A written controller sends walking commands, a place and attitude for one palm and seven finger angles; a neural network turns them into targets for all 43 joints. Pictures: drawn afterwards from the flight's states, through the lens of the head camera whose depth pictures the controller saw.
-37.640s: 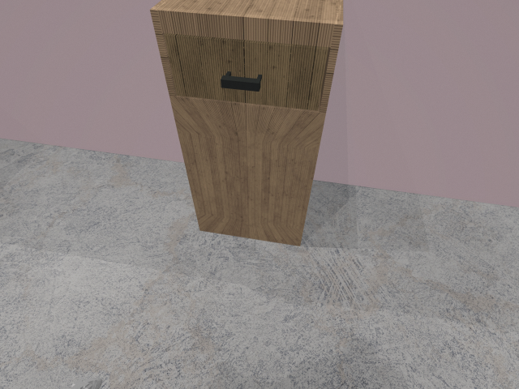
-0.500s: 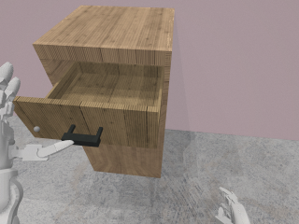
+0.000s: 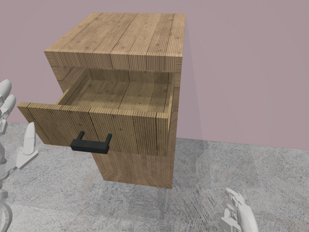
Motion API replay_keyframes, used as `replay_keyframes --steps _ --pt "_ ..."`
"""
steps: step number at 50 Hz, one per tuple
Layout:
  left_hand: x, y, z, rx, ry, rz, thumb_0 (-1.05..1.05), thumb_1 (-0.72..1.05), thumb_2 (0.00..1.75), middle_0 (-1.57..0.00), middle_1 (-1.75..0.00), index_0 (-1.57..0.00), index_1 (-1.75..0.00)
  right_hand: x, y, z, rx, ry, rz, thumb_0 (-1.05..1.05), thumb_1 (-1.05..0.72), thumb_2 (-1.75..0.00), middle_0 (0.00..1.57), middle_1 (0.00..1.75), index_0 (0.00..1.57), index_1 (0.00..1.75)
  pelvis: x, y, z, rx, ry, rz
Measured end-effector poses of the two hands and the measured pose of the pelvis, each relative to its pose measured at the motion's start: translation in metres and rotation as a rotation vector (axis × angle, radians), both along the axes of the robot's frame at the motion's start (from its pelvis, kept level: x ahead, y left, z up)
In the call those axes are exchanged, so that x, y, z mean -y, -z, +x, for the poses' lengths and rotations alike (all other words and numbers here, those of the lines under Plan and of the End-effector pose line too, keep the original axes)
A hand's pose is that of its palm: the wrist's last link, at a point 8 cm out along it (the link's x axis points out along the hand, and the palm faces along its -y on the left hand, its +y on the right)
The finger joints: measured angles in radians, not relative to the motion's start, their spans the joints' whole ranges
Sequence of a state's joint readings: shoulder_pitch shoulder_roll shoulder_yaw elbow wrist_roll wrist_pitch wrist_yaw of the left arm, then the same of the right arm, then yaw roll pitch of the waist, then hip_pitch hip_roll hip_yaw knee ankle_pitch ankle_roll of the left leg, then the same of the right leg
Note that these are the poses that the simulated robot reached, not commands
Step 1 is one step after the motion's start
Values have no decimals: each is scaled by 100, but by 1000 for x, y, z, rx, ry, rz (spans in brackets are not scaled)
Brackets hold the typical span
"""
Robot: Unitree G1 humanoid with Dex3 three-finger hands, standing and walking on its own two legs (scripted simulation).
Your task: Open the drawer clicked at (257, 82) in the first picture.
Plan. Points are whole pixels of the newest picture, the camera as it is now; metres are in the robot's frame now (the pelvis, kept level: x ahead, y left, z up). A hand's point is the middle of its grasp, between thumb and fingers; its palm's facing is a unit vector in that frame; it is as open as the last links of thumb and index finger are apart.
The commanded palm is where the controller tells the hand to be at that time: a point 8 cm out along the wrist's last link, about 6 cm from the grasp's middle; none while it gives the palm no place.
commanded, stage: draw the hand back to the body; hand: left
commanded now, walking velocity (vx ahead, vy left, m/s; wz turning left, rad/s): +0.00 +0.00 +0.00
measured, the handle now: (92, 140) +0.34 +0.24 +0.04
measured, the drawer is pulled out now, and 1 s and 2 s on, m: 0.22 0.22 0.22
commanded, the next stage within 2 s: step back with the hand held close in 0.14 s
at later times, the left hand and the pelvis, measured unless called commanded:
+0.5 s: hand (30, 156) +0.17 +0.24 +0.21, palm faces +0.41 -0.77 -0.50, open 7.4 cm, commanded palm +0.10 +0.29 +0.23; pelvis -0.02 +0.01 +0.00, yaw +1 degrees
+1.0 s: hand out of the picture +0.10 +0.26 +0.22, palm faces +0.48 -0.77 -0.42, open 7.4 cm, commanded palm +0.03 +0.30 +0.23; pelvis -0.10 +0.02 -0.02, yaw +1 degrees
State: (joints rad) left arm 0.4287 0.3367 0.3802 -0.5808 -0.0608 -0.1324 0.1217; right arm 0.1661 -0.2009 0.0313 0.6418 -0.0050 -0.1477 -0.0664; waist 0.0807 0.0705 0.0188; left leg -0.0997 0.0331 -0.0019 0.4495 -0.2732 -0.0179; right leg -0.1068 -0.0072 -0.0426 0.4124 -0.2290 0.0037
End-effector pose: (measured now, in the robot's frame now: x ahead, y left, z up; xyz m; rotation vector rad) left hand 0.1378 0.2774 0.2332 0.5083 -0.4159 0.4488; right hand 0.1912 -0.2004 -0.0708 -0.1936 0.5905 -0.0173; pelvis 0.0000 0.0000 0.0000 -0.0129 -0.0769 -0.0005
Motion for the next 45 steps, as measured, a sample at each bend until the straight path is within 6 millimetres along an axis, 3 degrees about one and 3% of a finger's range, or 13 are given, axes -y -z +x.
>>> replay_keyframes --steps 6,15,26,45 --pt "1 -1 -3 17 -5 -7 1 82 87 -21 -30 -20 -31 0 0 -4 3 -8 0 1 -90 -90 21 30 20 30 2 0 -4 7 -3 1" --pt "3 -5 -5 16 7 32 1 88 89 -22 -30 -21 -31 9 3 -16 -17 13 1 1 -90 -90 21 30 20 30 5 1 -9 -5 -6 -2" --pt "-3 6 -7 -91 85 127 1 89 90 -22 -30 -21 -31 32 10 -49 -130 130 -68 1 -91 -90 21 30 20 30 -10 4 -23 -92 -13 -3" --pt "-10 0 -75 82 66 143 1 89 90 -22 -30 -21 -31 13 10 -103 -86 80 -74 1 -90 -90 21 30 21 30 -13 16 -82 -90 -10 -10"
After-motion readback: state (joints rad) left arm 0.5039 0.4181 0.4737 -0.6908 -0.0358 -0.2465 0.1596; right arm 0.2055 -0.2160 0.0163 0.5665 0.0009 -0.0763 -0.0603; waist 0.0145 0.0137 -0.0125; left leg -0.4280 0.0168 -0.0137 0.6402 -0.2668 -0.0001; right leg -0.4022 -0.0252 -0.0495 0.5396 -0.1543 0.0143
